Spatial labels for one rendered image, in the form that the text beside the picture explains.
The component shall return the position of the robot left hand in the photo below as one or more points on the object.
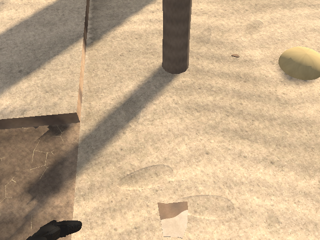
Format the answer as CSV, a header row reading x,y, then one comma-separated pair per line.
x,y
55,230

